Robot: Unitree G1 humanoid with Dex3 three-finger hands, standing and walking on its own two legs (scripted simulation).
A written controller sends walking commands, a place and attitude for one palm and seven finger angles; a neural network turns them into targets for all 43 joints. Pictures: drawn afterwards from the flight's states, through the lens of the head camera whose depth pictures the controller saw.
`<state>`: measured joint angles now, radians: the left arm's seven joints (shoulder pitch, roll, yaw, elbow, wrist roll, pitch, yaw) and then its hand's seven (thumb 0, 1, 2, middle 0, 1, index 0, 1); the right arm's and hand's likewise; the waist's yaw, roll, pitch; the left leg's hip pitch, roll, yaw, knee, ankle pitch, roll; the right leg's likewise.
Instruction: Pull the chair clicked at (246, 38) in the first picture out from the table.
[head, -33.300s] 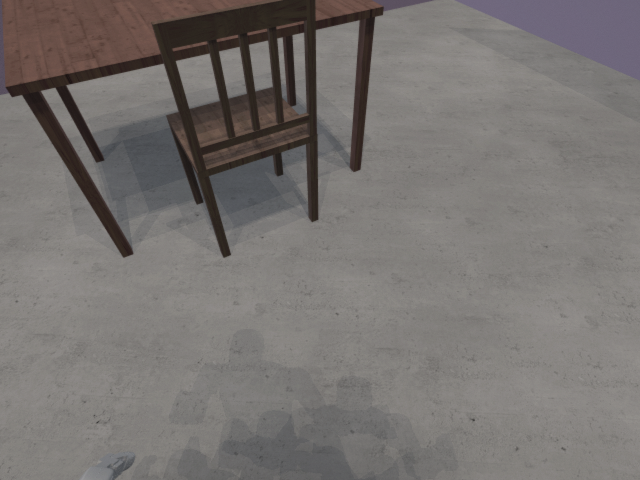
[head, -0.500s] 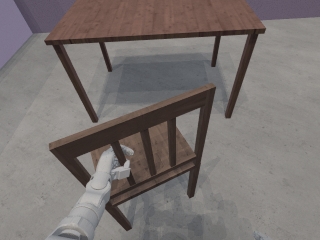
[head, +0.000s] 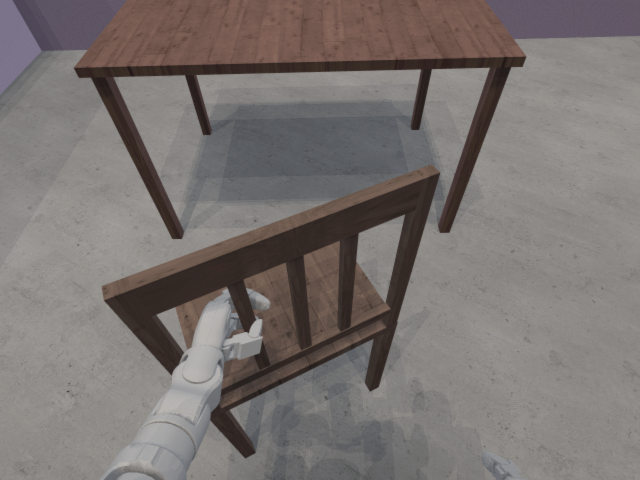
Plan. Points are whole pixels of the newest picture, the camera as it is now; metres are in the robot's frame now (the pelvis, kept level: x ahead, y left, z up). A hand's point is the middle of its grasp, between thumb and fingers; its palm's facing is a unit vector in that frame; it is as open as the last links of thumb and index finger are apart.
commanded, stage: open the thumb and straighten the fingers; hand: left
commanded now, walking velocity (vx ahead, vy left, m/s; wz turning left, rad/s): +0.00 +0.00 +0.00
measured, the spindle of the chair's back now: (300, 307) +0.39 +0.05 -0.09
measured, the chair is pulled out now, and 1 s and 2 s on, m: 0.54 0.54 0.54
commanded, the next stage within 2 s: draw the fingers out of the gap in 0.70 s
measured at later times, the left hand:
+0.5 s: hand (252, 328) +0.33 +0.11 -0.05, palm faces -0.07 -0.98 -0.18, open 14.9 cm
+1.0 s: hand (235, 362) +0.28 +0.13 -0.06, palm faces -0.07 -0.98 -0.17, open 17.4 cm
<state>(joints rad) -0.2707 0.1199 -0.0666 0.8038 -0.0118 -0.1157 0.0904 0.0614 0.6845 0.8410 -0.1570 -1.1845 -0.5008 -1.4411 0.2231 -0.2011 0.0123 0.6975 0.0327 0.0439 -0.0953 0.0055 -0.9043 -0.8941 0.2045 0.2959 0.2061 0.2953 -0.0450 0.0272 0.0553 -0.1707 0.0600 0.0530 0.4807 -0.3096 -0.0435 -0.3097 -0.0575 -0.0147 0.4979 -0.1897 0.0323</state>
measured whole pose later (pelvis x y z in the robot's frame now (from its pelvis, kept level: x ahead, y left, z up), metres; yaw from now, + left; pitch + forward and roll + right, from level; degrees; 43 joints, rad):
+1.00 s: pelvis +0.02 +0.00 -0.03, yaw +2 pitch +10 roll +0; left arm 0.10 0.16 -0.04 0.23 -0.02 0.05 -0.02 -0.01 -0.54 0.20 -0.01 -0.01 -0.01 -0.01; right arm 0.25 -0.26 -0.02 0.54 0.03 -0.04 -0.03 0.01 -0.91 -0.89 0.20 0.30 0.20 0.30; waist -0.04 0.04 -0.10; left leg -0.49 0.05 0.00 0.78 -0.47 -0.04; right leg -0.62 -0.08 -0.04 0.80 -0.36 0.03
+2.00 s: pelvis -0.01 +0.00 -0.07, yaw +4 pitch +12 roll -1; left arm 0.59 0.18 -0.03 -0.32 -0.15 -0.32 -0.11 -0.02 -0.54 0.20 0.00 0.00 -0.02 0.00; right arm 0.21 -0.20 -0.01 0.52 0.04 -0.18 -0.03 0.01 -0.90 -0.89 0.20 0.30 0.21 0.30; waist 0.01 0.04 -0.11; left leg -0.73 0.04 -0.05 1.10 -0.58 -0.04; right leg -0.81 -0.10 -0.07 1.05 -0.44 0.04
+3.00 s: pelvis +0.03 +0.01 +0.00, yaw +3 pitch -3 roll -1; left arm 0.49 0.34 0.37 -0.43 -0.06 -0.07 0.16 0.01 0.77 0.84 -0.19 -0.28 -0.20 -0.27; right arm 0.19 -0.22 -0.01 0.64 0.02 -0.13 -0.08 0.01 -0.90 -0.89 0.20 0.30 0.21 0.30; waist 0.06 0.09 0.01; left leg -0.05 0.05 0.01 0.45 -0.35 -0.04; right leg -0.17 -0.07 -0.06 0.46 -0.24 0.05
